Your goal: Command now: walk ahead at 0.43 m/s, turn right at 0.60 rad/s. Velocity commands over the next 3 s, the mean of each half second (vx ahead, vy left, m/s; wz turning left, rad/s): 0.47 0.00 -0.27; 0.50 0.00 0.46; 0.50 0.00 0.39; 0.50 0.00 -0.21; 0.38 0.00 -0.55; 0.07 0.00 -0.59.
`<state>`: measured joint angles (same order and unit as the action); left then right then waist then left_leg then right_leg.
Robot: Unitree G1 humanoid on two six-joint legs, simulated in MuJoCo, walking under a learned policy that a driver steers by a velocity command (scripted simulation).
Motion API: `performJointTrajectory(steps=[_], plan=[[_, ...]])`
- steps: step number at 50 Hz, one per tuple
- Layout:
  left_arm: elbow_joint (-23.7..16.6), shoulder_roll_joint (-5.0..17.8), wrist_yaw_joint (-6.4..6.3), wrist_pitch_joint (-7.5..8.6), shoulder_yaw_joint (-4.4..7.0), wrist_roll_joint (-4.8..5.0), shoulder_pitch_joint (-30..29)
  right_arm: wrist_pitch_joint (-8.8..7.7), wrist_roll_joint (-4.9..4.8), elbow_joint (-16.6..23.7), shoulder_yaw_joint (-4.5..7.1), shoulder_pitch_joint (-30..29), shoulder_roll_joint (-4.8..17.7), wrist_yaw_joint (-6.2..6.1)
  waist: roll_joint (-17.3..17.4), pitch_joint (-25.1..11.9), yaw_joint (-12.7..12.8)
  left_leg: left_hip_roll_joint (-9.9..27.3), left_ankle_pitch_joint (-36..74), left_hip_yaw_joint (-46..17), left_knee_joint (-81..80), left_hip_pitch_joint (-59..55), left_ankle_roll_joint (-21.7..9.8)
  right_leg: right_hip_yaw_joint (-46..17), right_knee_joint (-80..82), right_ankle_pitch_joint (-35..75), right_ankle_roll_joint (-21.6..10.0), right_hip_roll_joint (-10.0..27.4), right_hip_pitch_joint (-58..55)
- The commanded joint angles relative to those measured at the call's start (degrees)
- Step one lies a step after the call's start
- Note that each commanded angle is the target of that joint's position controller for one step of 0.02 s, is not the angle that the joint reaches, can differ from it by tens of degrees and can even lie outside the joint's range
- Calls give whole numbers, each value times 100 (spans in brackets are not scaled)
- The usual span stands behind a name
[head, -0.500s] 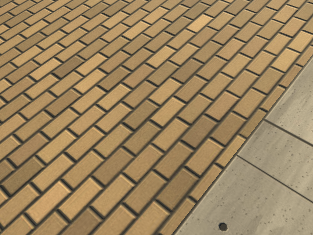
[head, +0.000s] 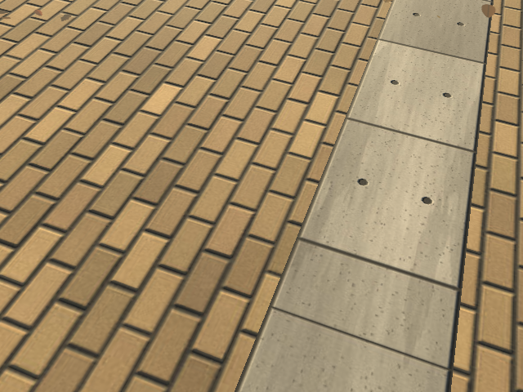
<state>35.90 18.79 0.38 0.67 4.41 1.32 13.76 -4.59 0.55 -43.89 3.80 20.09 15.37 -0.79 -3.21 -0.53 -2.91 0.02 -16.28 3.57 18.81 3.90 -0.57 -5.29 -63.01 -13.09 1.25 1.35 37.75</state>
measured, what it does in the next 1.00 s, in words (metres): walks ahead: right foot, then left foot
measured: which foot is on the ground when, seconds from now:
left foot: down 0.00-0.24, up 0.26-0.78, down 0.80-1.00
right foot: up 0.00-0.22, down 0.24-0.82, up 0.84-1.00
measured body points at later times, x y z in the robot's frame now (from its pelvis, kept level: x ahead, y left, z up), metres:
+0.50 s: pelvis +0.26 -0.10 +0.00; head +0.28 -0.11 +0.45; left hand +0.39 +0.16 -0.10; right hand +0.34 -0.40 -0.11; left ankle +0.35 +0.07 -0.65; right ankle +0.24 -0.17 -0.74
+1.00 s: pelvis +0.56 -0.07 +0.00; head +0.59 -0.05 +0.44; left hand +0.67 +0.22 -0.10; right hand +0.71 -0.33 -0.10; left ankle +0.57 -0.01 -0.74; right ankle +0.59 -0.25 -0.66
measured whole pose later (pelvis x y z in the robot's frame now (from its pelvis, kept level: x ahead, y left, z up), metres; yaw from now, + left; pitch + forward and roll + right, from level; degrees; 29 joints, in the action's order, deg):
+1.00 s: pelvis +0.56 -0.07 +0.00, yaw +11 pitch +1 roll +0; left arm 39.7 17.5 0.3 6.0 2.5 -0.5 9.1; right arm -2.8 -0.5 -38.1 3.4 16.7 17.0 1.4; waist -0.9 3.5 -1.5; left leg -7.0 -9.1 -2.1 23.7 15.5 -6.6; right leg -5.0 -64.0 -18.6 1.5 4.5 31.8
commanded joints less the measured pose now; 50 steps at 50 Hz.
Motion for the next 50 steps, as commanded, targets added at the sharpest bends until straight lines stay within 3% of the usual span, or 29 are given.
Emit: performJointTrajectory(steps=[1,5,8,10,11,12,13,14,15,16,17,18,19,21,24,29,34,37,39,40,41,42,43,44,45,46,47,50], plan=[[-641,164,63,133,0,-1,-802,-76,13,310,187,-152,894,-26,899,553,-139,1381,937,-744,-1060,-304,-842,64,388,598,139,255,1103],[-776,-44,230,179,-114,4,-1365,-15,-80,160,222,-18,1112,-21,860,736,-308,1396,1375,-54,-1101,-205,-756,539,1776,1095,41,295,461],[-850,31,342,186,-98,38,-1519,40,-191,36,268,79,1285,3,855,782,-219,1577,2224,233,-929,-499,-665,808,2438,798,-257,174,-16],[-816,271,348,163,30,-9,-1180,95,-234,-20,307,124,1446,-7,1010,351,114,1628,4672,479,-74,-714,-572,1075,2643,305,-562,-233,-938],[-650,459,320,146,154,-6,-467,128,-251,-74,285,180,1447,-11,966,-111,574,1599,5560,583,824,-553,-512,1115,2904,360,-783,-461,-2039],[-387,691,228,110,310,22,490,116,-245,-92,207,246,1323,-21,808,-596,1096,1443,5422,706,1956,146,-378,984,3211,724,-991,-562,-3573],[-210,1150,89,40,412,30,1315,70,-15,69,4,384,798,2,-220,-1318,1226,1093,1750,653,3903,1777,-178,-670,3013,803,-1279,651,-5502],[-288,1490,91,115,370,-3,1166,-55,-70,201,-187,984,361,93,-1226,-2488,679,149,-1882,-251,5656,3300,3,-3848,3919,-710,-2263,2145,-6547],[-295,896,136,201,234,-85,1140,-137,-338,191,17,95,1103,110,-216,-2161,1155,295,-1542,-939,6070,3657,-64,-3613,4435,-923,-1970,2070,-6006],[-167,789,148,271,169,-115,855,-171,-462,431,44,-433,1145,115,-258,-1123,1046,468,-1033,-833,5939,3938,-128,-2581,4553,-387,-1733,1877,-5094],[-102,654,140,323,121,-95,500,-171,-368,398,8,-490,1012,69,97,-656,769,751,-515,-821,5552,3726,-124,-1901,4628,176,-1564,1654,-4246],[-85,449,144,360,66,-119,191,-123,-264,334,34,-402,987,65,-2,-334,541,894,-161,-847,5243,3472,-81,-1320,4783,532,-1479,1393,-3633],[-81,345,139,415,40,-172,10,-31,-273,230,44,-127,940,87,-196,-267,343,993,148,-927,5148,3088,-43,-938,5009,637,-1412,1265,-3218],[41,249,130,547,42,-178,-135,135,-284,86,36,107,757,85,-137,-128,184,960,402,-915,5008,2917,69,-418,5349,955,-1419,1179,-2876],[267,268,87,636,67,-242,-93,227,-254,166,39,-222,626,55,-7,291,208,835,1000,-1083,4496,3392,207,310,5551,1557,-1287,1065,-2748],[457,389,-20,624,74,-218,-23,115,-197,395,-33,-968,441,192,113,538,465,611,2416,-733,2673,3417,165,1094,5718,1885,-1019,931,-3081],[765,600,-88,414,150,-111,456,87,-178,860,-119,-1758,327,410,251,764,769,503,1979,-328,1787,3974,-118,1351,5308,2790,-973,1333,-4322],[758,826,-167,246,206,-80,356,129,-176,1056,-39,-1620,502,494,-27,354,510,78,1106,159,1699,3382,-411,1561,4397,5202,-841,1390,-4729],[715,969,-221,165,232,-62,252,196,-190,956,156,-685,879,446,-206,-288,-63,-332,653,329,1731,2061,-712,1631,2938,6368,-715,1308,-4559],[673,922,-234,177,196,-26,114,224,-195,782,326,233,1177,355,-17,-736,-622,-432,1008,108,1257,571,-961,1726,1581,5688,-534,1067,-3783],[471,342,-192,283,17,-185,589,275,-182,711,486,684,1773,235,1219,-1350,-419,863,1016,-2088,1282,-1614,-1694,1669,-576,1804,-203,358,-1568],[341,91,-70,500,-140,-213,706,196,-184,886,426,508,1766,253,1554,-2156,-143,1878,255,-5107,316,-2737,-2620,399,-2009,-2106,-45,-695,16],[212,602,41,666,-12,2,27,147,-136,922,312,474,1342,267,927,-1880,-480,1801,-140,-4745,-90,-2558,-2290,-299,-2131,-1782,-174,-309,604],[46,606,71,744,-39,107,-297,109,-142,920,261,185,1159,264,561,-1029,-314,1612,-12,-3944,-196,-1712,-2023,-198,-1648,-1272,-275,-54,726],[51,511,32,770,-56,-2,-370,90,-161,959,223,-186,1039,266,92,-452,-17,1355,608,-3339,-251,-806,-1845,-95,-1053,-964,-255,178,569],[94,563,-3,729,-13,-125,-294,73,-131,1030,169,-457,871,248,134,-243,186,1153,1245,-2902,-335,-218,-1756,-79,-615,-725,-195,348,206],[123,568,-5,658,3,-169,-175,74,-76,1102,143,-595,832,225,311,-169,325,1014,1625,-2703,-451,199,-1748,-73,-459,-584,-107,407,-114],[144,371,-52,498,-58,-248,-122,55,-105,1028,177,-576,962,129,447,-86,407,785,2481,-2124,-558,862,-1740,149,298,-238,242,407,-336]])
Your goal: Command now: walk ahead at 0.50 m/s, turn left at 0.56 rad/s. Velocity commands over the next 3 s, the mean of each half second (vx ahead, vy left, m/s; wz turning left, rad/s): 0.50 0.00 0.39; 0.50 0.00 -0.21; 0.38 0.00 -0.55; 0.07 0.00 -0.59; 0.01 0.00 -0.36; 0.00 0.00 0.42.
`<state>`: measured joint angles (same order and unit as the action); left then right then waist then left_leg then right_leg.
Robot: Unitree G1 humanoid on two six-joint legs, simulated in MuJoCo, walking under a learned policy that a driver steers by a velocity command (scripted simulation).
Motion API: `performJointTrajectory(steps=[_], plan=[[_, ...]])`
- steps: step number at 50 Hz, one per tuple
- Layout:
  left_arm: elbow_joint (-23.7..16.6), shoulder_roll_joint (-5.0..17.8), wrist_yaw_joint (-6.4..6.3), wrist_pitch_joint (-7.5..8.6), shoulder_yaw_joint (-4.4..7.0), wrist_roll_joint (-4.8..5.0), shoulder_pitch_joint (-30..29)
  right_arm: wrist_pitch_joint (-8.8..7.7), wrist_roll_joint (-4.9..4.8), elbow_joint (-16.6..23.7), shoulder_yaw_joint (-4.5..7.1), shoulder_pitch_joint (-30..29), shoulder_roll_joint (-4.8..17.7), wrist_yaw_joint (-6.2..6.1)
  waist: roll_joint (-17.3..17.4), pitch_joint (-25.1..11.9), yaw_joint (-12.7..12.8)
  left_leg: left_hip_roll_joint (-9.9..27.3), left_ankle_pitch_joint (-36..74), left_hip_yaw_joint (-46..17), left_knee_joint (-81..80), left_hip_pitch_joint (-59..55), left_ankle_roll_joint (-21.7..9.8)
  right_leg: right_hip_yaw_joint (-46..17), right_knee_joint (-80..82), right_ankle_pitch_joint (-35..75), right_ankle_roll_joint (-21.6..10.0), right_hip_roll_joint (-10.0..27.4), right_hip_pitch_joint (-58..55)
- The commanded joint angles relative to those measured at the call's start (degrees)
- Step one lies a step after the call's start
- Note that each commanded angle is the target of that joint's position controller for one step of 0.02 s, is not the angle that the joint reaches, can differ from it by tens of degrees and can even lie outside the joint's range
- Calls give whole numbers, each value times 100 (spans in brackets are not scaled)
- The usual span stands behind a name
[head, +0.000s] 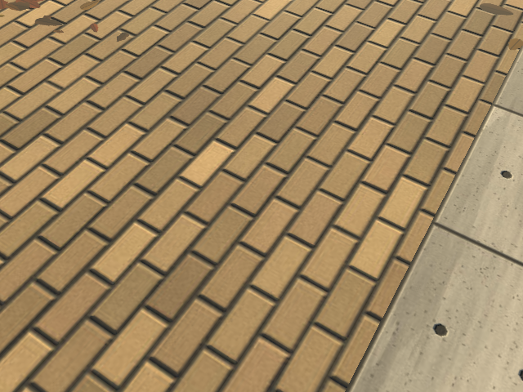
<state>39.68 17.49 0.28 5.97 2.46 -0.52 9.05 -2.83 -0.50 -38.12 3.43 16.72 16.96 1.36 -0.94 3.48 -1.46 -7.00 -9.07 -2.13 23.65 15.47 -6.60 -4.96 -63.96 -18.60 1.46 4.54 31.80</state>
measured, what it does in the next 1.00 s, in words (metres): walks ahead: right foot, then left foot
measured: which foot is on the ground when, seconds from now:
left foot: down 0.00-0.28, up 0.30-0.74, down 0.76-1.00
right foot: up 0.00-0.26, down 0.28-0.76, up 0.78-1.00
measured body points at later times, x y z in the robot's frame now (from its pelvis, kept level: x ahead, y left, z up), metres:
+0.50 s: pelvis +0.28 -0.06 +0.00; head +0.31 -0.06 +0.45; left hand +0.29 +0.22 -0.11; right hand +0.49 -0.28 -0.10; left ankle +0.28 +0.09 -0.67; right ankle +0.31 -0.16 -0.74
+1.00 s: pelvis +0.53 +0.04 +0.01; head +0.55 +0.05 +0.45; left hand +0.63 +0.33 -0.11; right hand +0.63 -0.23 -0.10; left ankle +0.52 +0.14 -0.74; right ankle +0.59 -0.12 -0.66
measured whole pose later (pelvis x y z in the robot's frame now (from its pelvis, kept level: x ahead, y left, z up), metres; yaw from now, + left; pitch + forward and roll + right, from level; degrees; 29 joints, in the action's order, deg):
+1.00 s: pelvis +0.53 +0.04 +0.01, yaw +2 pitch +1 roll +2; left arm 44.4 18.6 -0.1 1.6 4.1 1.5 14.2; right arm -5.5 0.7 -43.5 3.6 16.6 15.0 0.8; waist -3.0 1.4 -1.4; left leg -1.1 -10.6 7.0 18.2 8.2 -2.1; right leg -3.6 -61.9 -13.1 0.9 5.1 35.9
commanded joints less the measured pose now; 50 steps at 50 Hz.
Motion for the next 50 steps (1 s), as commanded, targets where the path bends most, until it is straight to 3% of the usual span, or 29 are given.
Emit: performJointTrajectory(steps=[1,5,8,11,12,13,14,15,16,17,18,19,20,22,25,27,31,34,36,37,38,39,40,41,42,43,44,46,50], plan=[[-296,430,-57,-55,103,-65,148,-106,-13,413,234,-186,878,-128,250,-419,213,1384,1786,-1379,-1040,-139,-1072,174,806,593,316,45,260],[-469,224,-11,-22,-3,-6,-763,0,-72,269,265,105,977,-227,551,-402,-183,1018,964,-1121,-831,101,-641,271,2660,2118,406,-329,-292],[-561,394,57,48,53,85,-1069,56,-108,155,280,339,994,-235,665,-430,-299,1210,451,-1609,-559,-243,-541,107,3268,2214,328,-472,-465],[-482,605,122,137,156,96,-820,70,-76,72,249,357,863,-253,863,-449,-151,1542,357,-2019,-126,-787,-418,32,3534,1824,48,-378,-654],[-405,637,120,167,197,88,-536,80,-60,62,238,289,819,-246,925,-465,29,1528,555,-2028,86,-802,-341,137,3697,1719,-97,-393,-998],[-283,754,93,197,277,41,-70,74,-32,70,183,292,657,-229,885,-702,261,1283,1003,-1873,624,-750,-201,200,3848,1634,-284,-388,-1710],[-217,1002,58,224,351,-52,678,58,28,142,62,333,366,-206,429,-1410,586,973,565,-1507,2012,-288,2,-566,3760,1406,-655,379,-2966],[23,1580,71,153,511,-94,1313,-5,-92,204,-59,1212,-6,-195,-1372,-2090,321,75,-1549,-732,4032,1692,478,-3140,4157,359,-1712,1589,-4874],[121,1148,135,127,444,105,1480,-37,-179,125,-8,1179,436,-217,-1384,-1907,493,262,-2378,-875,4890,2701,552,-4334,4728,-1233,-1873,1861,-4982],[62,769,121,108,334,127,1203,-40,-190,181,91,477,812,-221,-731,-1093,651,508,-1883,-934,5152,2981,527,-3586,4829,-1366,-1611,1613,-4353],[12,630,108,67,272,56,928,-43,-102,301,85,-18,809,-234,-332,-728,615,711,-1489,-696,5056,2893,518,-2797,4831,-762,-1425,1345,-3743],[39,507,103,41,221,27,754,-75,-8,401,78,-317,729,-217,-222,-372,534,859,-1214,-613,4725,2852,520,-2269,4932,-65,-1412,1115,-3210],[57,411,83,44,172,-6,668,-93,16,427,85,-329,651,-183,-359,-330,380,1043,-986,-554,4422,2589,521,-1887,5024,469,-1354,931,-2902],[129,348,69,50,144,26,680,-92,-15,381,39,-185,446,-131,-545,-386,251,1141,-889,-364,3974,2291,571,-1438,5191,1101,-1373,736,-2680],[277,624,37,40,207,103,801,-96,34,501,-69,-545,217,-108,-425,-283,306,1224,-615,-130,3020,2331,699,-981,5421,1791,-1511,769,-2530],[360,744,22,1,229,123,863,-132,36,557,-125,-880,123,-81,-370,-255,418,1219,18,-34,2266,2172,731,-654,5493,1947,-1441,681,-2488],[598,807,25,-83,214,197,1260,-203,-24,702,-130,-1583,133,-16,-329,-119,666,990,919,114,1150,1632,765,-404,5409,2068,-1292,591,-2433],[715,891,-5,-178,236,231,1432,-278,-52,817,-69,-1813,262,50,-372,-59,607,875,792,20,676,1396,659,-677,5131,2065,-1184,779,-2716],[730,1000,-39,-237,276,228,1350,-321,-43,741,16,-1492,427,50,-418,-190,316,794,608,51,373,754,525,-765,4750,2378,-1045,816,-2768],[717,959,-48,-245,258,216,1297,-326,-17,579,116,-966,590,11,-356,-489,15,715,578,140,187,-102,396,-617,4187,2945,-913,605,-2618],[654,761,-39,-223,185,153,1244,-321,47,419,238,-186,856,-51,-239,-1068,-376,1080,647,-118,322,-1392,183,-404,3115,2790,-720,290,-2065],[454,261,-39,-160,35,49,1421,-273,175,358,352,659,1325,-116,730,-2001,-584,2450,436,-1699,458,-3368,-329,48,1116,1044,-361,-361,-411],[428,98,-51,-93,-30,171,1924,-199,153,258,342,839,1311,-76,1909,-2556,-419,3196,-716,-3614,-299,-3829,-817,-111,-138,-1580,-229,-668,707],[453,658,-56,-111,138,305,1559,-188,78,221,222,649,838,-74,1212,-1776,-466,2958,-1452,-3319,-544,-3223,-654,-329,-722,-1267,-216,-354,1161],[346,747,-53,-137,183,323,1165,-194,22,211,153,296,646,-73,967,-1080,-372,2781,-1272,-2505,-692,-2482,-512,-178,-731,-758,-230,-153,1281],[331,674,-65,-169,189,252,997,-215,57,195,106,-42,499,-52,711,-745,-200,2542,-822,-1977,-888,-1830,-444,-105,-584,-348,-207,26,1083],[338,583,-61,-227,212,212,986,-250,92,165,74,-285,350,-35,754,-505,-30,2344,-374,-1491,-1090,-1349,-406,-121,-386,-62,-186,164,861],[363,330,-43,-356,190,232,1102,-342,123,66,97,-517,293,-36,810,-366,175,2191,237,-840,-1409,-800,-404,-86,-265,263,-121,269,462],[114,204,-22,-445,178,174,656,-414,133,-186,197,-449,497,-97,487,-147,191,2225,1075,-32,-1626,-809,-487,-156,471,1055,-3,319,822]])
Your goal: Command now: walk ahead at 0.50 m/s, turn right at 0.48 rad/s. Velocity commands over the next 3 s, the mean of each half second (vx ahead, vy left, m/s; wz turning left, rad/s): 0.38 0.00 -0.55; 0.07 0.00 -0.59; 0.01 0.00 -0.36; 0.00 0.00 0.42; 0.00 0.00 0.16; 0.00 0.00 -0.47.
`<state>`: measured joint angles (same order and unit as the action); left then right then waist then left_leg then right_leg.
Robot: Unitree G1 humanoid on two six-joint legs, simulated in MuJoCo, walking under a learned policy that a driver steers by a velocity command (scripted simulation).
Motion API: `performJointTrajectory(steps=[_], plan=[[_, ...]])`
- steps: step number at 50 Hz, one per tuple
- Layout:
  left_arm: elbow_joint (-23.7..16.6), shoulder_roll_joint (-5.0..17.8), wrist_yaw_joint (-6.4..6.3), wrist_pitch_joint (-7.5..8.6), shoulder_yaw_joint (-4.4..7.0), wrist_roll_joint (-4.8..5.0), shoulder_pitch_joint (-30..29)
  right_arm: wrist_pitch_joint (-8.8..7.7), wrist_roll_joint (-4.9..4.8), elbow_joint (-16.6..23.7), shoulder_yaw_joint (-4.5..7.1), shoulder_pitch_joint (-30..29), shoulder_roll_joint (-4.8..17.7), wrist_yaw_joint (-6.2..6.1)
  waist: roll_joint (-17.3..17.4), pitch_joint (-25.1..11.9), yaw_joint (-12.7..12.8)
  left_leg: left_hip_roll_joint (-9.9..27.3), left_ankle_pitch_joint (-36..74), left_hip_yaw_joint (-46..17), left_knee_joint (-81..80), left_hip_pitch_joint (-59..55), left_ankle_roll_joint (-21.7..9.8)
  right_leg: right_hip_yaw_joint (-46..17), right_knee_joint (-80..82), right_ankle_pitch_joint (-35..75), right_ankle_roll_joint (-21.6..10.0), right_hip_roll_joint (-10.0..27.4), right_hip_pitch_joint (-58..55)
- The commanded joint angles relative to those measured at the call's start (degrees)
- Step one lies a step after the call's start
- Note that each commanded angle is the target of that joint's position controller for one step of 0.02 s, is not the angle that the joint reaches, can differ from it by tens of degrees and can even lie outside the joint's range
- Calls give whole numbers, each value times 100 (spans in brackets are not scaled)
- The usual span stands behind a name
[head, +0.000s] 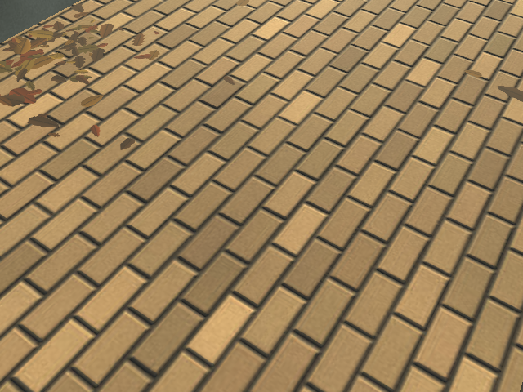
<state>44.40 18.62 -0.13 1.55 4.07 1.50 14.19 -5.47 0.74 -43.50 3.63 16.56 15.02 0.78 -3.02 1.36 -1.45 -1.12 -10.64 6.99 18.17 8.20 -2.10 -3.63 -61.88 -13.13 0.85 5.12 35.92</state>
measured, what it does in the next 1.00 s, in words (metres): walks ahead, turning right: right foot, then left foot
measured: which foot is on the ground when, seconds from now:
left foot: down 0.00-0.28, up 0.30-0.74, down 0.76-1.00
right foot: up 0.00-0.26, down 0.28-0.76, up 0.78-1.00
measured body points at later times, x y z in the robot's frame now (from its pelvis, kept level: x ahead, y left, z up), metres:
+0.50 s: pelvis +0.23 -0.08 -0.01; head +0.28 -0.11 +0.44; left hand +0.44 +0.16 -0.10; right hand +0.31 -0.39 -0.11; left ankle +0.30 +0.09 -0.67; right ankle +0.26 -0.15 -0.75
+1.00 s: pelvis +0.32 -0.06 +0.00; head +0.37 -0.07 +0.44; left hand +0.61 +0.10 -0.11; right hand +0.29 -0.37 -0.10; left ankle +0.42 +0.02 -0.75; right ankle +0.23 -0.16 -0.67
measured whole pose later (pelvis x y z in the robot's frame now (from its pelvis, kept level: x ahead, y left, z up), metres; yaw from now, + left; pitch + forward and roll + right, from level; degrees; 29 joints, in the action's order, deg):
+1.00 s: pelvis +0.32 -0.06 +0.00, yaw -36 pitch +1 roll +0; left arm 37.2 19.8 -1.6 -4.4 5.4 1.5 10.5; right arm 0.4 1.1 -39.9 2.9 7.5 15.0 -1.9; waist -2.0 4.0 -0.4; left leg 2.0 -10.2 2.2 25.4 16.5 -0.3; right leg -3.6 -60.5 -25.2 5.7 -0.8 28.4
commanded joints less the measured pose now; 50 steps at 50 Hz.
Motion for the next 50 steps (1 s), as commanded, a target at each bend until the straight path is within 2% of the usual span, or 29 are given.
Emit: performJointTrajectory(steps=[1,5,9,11,12,13,14,15,16,17,18,19,20,21,23,26,30,34,36,37,38,39,40,41,42,43,44,46,50], plan=[[-406,58,53,11,1,-30,15,-135,8,305,194,-407,743,-58,654,85,159,1595,1308,-739,-1094,-134,-908,-249,616,810,51,252,393],[-674,-44,218,59,-76,-39,-755,-53,-53,131,267,-195,995,-124,518,285,-122,1595,1377,-131,-1135,-333,-786,152,1842,1541,-60,158,171],[-1000,56,327,37,-60,-31,-1283,89,-182,-70,344,71,1175,-130,520,432,-236,1803,1710,134,-840,-1066,-632,402,2428,1071,-315,62,271],[-1099,188,357,13,10,-46,-1214,173,-228,-98,387,45,1323,-147,655,246,-82,1819,3191,317,-247,-1321,-507,699,2540,497,-523,-212,-138],[-1067,332,356,-6,94,-73,-892,229,-247,-72,407,-43,1405,-171,756,22,144,1747,4384,423,444,-1331,-414,898,2574,230,-637,-466,-646],[-879,571,327,-8,246,-86,-98,288,-277,-29,393,-152,1385,-197,685,-402,597,1537,4980,582,1592,-1093,-243,1039,2923,520,-796,-784,-1681],[-669,965,226,-36,436,-107,756,267,-239,33,320,-92,1230,-221,388,-900,989,1242,4063,637,3097,-103,83,630,3219,1490,-1020,-740,-3256],[-700,1717,105,-46,540,-129,733,170,118,348,60,429,393,-168,-1362,-1404,347,253,-1705,496,5350,2502,570,-2019,3043,3432,-1952,941,-5401],[-1031,1541,149,27,462,-157,753,14,21,338,21,414,706,-108,-880,-2787,603,-219,-2964,-946,6527,3023,648,-4007,3695,3379,-2803,1754,-5944],[-1041,1163,193,75,354,-166,530,-31,-206,444,128,-210,1075,-85,-181,-2293,766,136,-2473,-1288,6503,3328,533,-3057,3777,3817,-2473,1480,-5549],[-991,937,183,108,309,-70,281,-51,-206,533,83,-451,979,-124,42,-1547,598,352,-2000,-1187,6016,3432,454,-2269,3765,3782,-2171,1139,-4789],[-1008,766,149,95,264,-12,-33,-21,-88,456,96,-499,964,-197,322,-1059,395,542,-1666,-1144,5582,3288,482,-1845,3866,3658,-1916,887,-4006],[-1076,666,108,72,224,-53,-261,50,-33,460,141,-469,1054,-231,214,-866,208,632,-1447,-1172,5307,2892,498,-1615,4027,3722,-1838,742,-3329],[-1134,676,87,45,217,-138,-402,138,-27,458,153,-398,1058,-234,131,-787,59,602,-1321,-1165,5160,2556,524,-1512,4164,3814,-1806,650,-2841],[-1107,768,46,39,251,-181,-477,252,0,419,101,-243,847,-251,84,-818,-73,488,-1168,-1075,4659,2296,648,-1278,4210,4247,-1818,541,-2390],[-1024,879,-66,-47,285,-111,-421,331,28,477,42,-481,705,-282,-23,-926,-26,310,-636,-1078,3804,2232,789,-1142,4117,4093,-1676,350,-2239],[-1003,869,-175,-228,278,-69,-407,399,-32,605,26,-1013,707,-231,-240,-915,144,125,-13,-1201,2899,2041,823,-1401,4026,2696,-1392,178,-2178],[-1014,831,-173,-320,265,-79,-382,356,-56,725,59,-1298,781,-175,-460,-743,240,-55,-358,-1337,2122,1864,720,-2012,3728,2081,-1312,193,-2390],[-1064,781,-176,-342,245,-47,-489,287,-70,713,103,-1155,831,-144,-586,-717,139,-89,-281,-1337,1396,1513,590,-2312,3482,2066,-1182,124,-2544],[-1105,726,-185,-357,223,-15,-615,245,-71,655,128,-960,830,-133,-605,-690,-13,-47,300,-1263,659,1088,477,-2325,3289,1879,-1021,-39,-2483],[-1137,555,-190,-357,172,-34,-509,218,-17,635,182,-813,1012,-151,-381,-769,7,478,1096,-1547,285,408,262,-2183,2915,1113,-773,-286,-2157],[-1114,208,-181,-353,83,-146,-4,261,66,736,247,-885,1385,-203,961,-1008,360,1762,2810,-2616,366,-391,-288,-1319,1663,-1297,-422,-980,-1479],[-1237,532,-185,-317,167,-86,41,318,217,623,277,-682,1436,-174,2081,-861,346,2545,3499,-3962,175,-538,-1302,-652,598,-2798,-106,-1445,-333],[-1072,983,-187,-309,302,-120,228,319,129,709,217,-740,1153,-163,1486,-855,299,2542,3209,-3762,216,-498,-1445,-712,-394,-2518,113,-1048,-186],[-964,1093,-189,-364,372,-55,107,336,82,749,154,-879,893,-179,1087,-744,273,2152,2888,-3029,331,-384,-1202,-626,-755,-2094,236,-928,-125],[-876,972,-215,-457,371,-23,104,372,30,794,124,-1043,789,-191,897,-640,313,1808,2485,-2502,343,-266,-981,-529,-894,-1815,358,-839,-129],[-919,863,-217,-516,346,-28,28,407,-20,789,118,-1151,788,-215,936,-524,296,1706,2274,-2253,291,-148,-934,-442,-954,-1547,439,-752,-84],[-1024,540,-175,-545,253,17,-148,483,24,754,131,-1135,836,-269,1151,-425,225,1404,2078,-1669,106,20,-907,-63,-533,-1210,518,-698,-258],[-1258,364,-111,-507,165,-21,-528,573,28,682,230,-972,1037,-316,1360,-683,-12,1651,2143,-1361,93,-364,-1074,185,630,-1137,519,-422,-602]])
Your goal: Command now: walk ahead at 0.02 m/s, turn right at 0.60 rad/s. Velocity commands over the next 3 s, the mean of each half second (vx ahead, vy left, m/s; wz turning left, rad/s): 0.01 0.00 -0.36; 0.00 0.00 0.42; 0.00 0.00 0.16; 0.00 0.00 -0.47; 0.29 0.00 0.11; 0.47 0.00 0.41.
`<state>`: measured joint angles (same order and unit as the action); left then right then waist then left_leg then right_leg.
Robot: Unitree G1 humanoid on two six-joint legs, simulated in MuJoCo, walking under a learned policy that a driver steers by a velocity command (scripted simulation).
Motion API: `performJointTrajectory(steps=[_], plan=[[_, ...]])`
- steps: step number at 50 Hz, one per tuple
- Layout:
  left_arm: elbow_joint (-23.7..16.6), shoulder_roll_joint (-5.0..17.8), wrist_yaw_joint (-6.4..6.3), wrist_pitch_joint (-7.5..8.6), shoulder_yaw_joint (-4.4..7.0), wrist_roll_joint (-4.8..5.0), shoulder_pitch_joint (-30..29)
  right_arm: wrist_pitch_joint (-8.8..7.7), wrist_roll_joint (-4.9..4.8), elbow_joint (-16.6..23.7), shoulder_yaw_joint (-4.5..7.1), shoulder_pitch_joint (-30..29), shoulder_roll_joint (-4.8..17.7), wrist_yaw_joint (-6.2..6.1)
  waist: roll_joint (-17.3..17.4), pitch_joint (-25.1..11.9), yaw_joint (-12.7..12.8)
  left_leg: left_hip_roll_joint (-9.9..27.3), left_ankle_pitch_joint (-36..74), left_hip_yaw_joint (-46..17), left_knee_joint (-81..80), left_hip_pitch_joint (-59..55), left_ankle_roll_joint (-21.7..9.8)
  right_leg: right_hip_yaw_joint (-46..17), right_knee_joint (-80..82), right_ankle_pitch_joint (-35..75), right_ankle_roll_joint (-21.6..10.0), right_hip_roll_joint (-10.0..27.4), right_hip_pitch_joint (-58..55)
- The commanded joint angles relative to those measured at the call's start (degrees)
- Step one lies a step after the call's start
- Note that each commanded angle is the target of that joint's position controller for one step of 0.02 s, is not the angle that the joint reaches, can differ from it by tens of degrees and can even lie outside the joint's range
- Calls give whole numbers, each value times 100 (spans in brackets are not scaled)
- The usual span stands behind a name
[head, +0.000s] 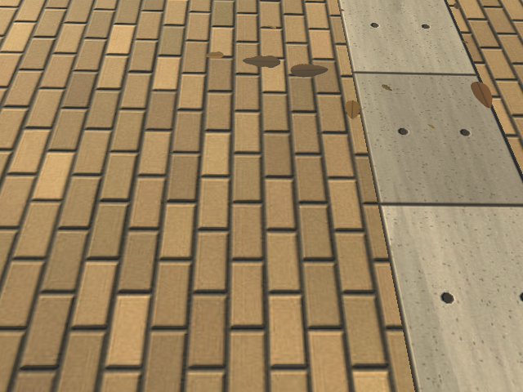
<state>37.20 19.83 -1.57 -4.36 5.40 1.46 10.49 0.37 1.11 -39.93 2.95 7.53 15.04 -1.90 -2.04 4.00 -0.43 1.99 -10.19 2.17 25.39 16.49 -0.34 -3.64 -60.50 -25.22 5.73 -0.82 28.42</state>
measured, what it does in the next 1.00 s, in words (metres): steps on the spot: right foot, then left foot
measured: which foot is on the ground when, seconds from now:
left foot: down 0.00-0.18, up 0.20-0.56, down 0.58-0.90, up 0.92-1.00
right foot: up 0.00-0.16, down 0.18-0.64, up 0.66-0.88, down 0.90-1.00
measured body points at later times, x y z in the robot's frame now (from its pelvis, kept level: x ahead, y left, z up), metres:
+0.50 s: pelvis +0.00 -0.05 +0.00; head +0.01 -0.08 +0.45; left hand +0.21 +0.15 -0.09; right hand +0.07 -0.35 -0.13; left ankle +0.03 +0.10 -0.71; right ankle -0.01 -0.14 -0.74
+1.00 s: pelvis -0.01 -0.08 +0.00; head +0.02 -0.10 +0.44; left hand +0.08 +0.21 -0.10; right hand +0.17 -0.36 -0.11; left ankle -0.03 +0.07 -0.69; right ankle +0.00 -0.18 -0.74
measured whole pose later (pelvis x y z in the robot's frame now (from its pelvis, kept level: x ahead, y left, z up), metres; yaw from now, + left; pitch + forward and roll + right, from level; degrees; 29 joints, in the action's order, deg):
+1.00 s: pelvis -0.01 -0.08 +0.00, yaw +8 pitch +1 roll +0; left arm 41.3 15.8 -0.7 0.0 4.3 -1.7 10.8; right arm 2.6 -1.2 -40.7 5.3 8.7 19.8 -2.0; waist 2.7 2.3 -0.5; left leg -2.8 -28.1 -9.2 54.0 26.3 2.1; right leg 0.7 -28.8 -15.1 -2.4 -1.6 14.5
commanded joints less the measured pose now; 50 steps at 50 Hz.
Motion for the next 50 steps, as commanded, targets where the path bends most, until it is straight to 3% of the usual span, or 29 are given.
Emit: performJointTrajectory(steps=[1,5,8,9,10,11,12,13,14,15,19,21,23,25,28,30,31,32,34,35,37,40,43,45,46,47,48,49,50], plan=[[-566,226,60,87,16,-28,-184,1,-26,323,327,-105,1103,-34,1281,-992,-130,1399,2087,-796,-642,-1137,-1256,258,795,128,-12,219,-80],[-586,349,174,49,65,-31,-63,20,-138,257,390,-151,1248,38,1356,-973,-96,1570,1732,-610,-548,-1001,-1170,540,1860,384,-251,215,-738],[-386,407,212,47,157,-55,473,21,-269,114,368,-79,1108,43,1034,-929,192,1346,891,-161,204,-419,-580,667,3453,1514,-728,-13,-1891],[-386,789,149,67,273,-58,636,19,-157,40,303,184,827,78,-46,-844,130,889,-257,404,1330,528,-29,-414,3954,2722,-1072,628,-2633],[-577,1497,84,111,393,-129,559,9,97,427,196,-75,591,74,-1739,-682,49,-33,-2668,581,2802,2194,504,-2572,4083,4062,-2163,2119,-2870],[-595,1225,130,259,320,-340,676,-22,12,516,285,-626,842,8,-1097,-968,519,-109,-2874,-394,3826,2216,464,-2732,4220,3722,-2645,2247,-2457],[-539,1009,127,362,226,-343,413,-4,-113,461,329,-556,946,-3,-793,-831,302,21,-2397,-540,4107,2217,360,-2128,4232,3358,-2380,1960,-2307],[-540,805,100,406,177,-232,56,20,-128,300,361,-337,957,-28,-575,-741,120,91,-1896,-568,4037,2172,331,-1695,4182,3008,-2028,1611,-2224],[-550,595,71,411,94,-133,-162,42,-83,195,384,-222,991,-58,-555,-740,60,126,-1563,-568,3964,2137,369,-1477,4135,3044,-1834,1453,-2227],[-536,431,33,410,2,-125,-283,55,-61,103,382,-59,958,-49,-612,-823,-27,89,-1272,-494,4090,1850,436,-1204,4106,3430,-1791,1329,-2104],[-320,-99,-4,461,-234,-279,-337,75,-145,-82,218,138,554,65,-537,-933,-57,219,-671,-440,2909,978,554,-513,4117,3337,-1676,1046,-2056],[-176,1,10,463,-222,-329,-277,87,-131,-52,135,-44,477,119,-615,-770,108,259,-762,-389,2058,505,541,-508,4193,2861,-1703,1099,-1936],[-46,227,42,446,-167,-346,-228,101,-165,-12,159,-94,682,133,-623,-565,208,199,-1061,-281,1660,312,498,-701,4227,2431,-1820,1256,-1830],[33,450,45,411,-93,-271,-274,102,-211,29,198,-65,866,119,-562,-371,218,121,-1267,-209,1450,406,422,-904,4132,2405,-1905,1422,-1857],[127,539,-12,352,-33,-145,-337,63,-193,-13,173,217,797,124,-361,-408,33,25,-649,-76,704,227,258,-859,3773,3175,-1821,1480,-2068],[179,470,-71,358,5,-135,-182,37,-136,39,208,271,1025,132,59,-554,49,219,1230,-479,247,-142,-22,-483,3305,2721,-1393,1126,-2027],[73,336,-91,393,4,-243,-119,37,-159,20,307,271,1357,113,887,-702,269,538,2239,-1016,386,-342,-330,93,2881,2251,-1080,541,-1754],[-5,245,-118,399,-4,-302,-465,28,-215,30,341,412,1325,112,1252,-785,46,936,2120,-1776,18,-442,-820,599,2273,1692,-718,39,-1411],[-174,0,-122,373,-22,-239,-989,-23,-83,29,322,650,1275,70,1725,-669,-297,1630,2129,-3004,-642,-998,-1619,319,948,-775,-520,-448,-152],[-177,49,-88,349,16,-169,-940,-104,-40,35,321,685,1284,66,1475,-690,-309,1727,2303,-3054,-657,-1158,-1750,8,34,-1358,-473,-351,210],[-88,80,-47,337,40,-112,-615,-141,-189,106,364,221,1324,31,897,-676,21,1322,2257,-2398,-430,-1194,-1292,-150,393,-814,-403,-50,324],[-39,-119,8,429,-29,-104,-596,93,-263,150,405,83,1299,-30,1068,-870,-54,917,2246,-2159,-270,-1021,-1040,105,1584,-107,-187,-194,-385],[72,31,125,475,24,-34,-183,228,-292,266,429,-69,1314,-22,1255,-1009,28,796,1715,-2342,-174,-701,-924,217,2846,682,-216,-310,-1216],[206,244,119,478,128,-87,225,235,-323,316,359,-86,1107,-33,1020,-983,185,434,313,-2279,151,9,-515,158,4003,1607,-414,-90,-2230],[146,726,46,452,235,-190,379,219,-190,299,256,189,728,-3,-253,-1006,55,-172,-1283,-1648,1424,885,-111,-1153,4348,1827,-872,1207,-2807],[55,1082,79,445,278,-426,148,152,-209,481,307,222,824,-28,-1496,-729,-58,-681,-2739,-1061,2635,1743,136,-2639,4597,2133,-1820,2337,-2177],[-112,765,85,524,168,-472,-88,116,-185,370,435,310,1270,-40,-926,-596,-65,-352,-2610,-1295,3690,1713,219,-2611,4695,2028,-2168,2404,-1887],[-135,464,65,574,78,-409,-409,144,-234,228,522,371,1417,-33,-541,-393,-203,-292,-2188,-1270,4085,1737,250,-1929,4615,1880,-1967,2068,-1706],[-180,357,38,598,43,-313,-618,205,-228,70,527,529,1310,-61,-385,-311,-270,-247,-1802,-1184,4233,1804,329,-1365,4581,1665,-1717,1691,-1759]])
Next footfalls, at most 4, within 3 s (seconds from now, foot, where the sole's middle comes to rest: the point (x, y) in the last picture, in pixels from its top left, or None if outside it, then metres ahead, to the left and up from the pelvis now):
0.18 right None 0.03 -0.14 -0.78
0.58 left None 0.04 0.08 -0.78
0.90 right None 0.04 -0.18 -0.78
1.32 left None -0.01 0.08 -0.78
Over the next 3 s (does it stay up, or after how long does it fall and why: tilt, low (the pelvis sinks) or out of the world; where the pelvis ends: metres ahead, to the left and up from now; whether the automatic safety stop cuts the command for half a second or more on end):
stays up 0.38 -0.06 0.00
